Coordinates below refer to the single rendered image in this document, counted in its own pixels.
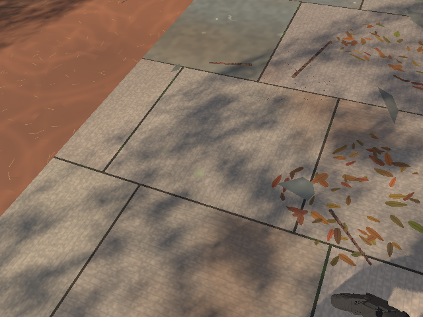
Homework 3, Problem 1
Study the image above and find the right robot hand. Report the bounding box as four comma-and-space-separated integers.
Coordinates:
331, 293, 410, 317

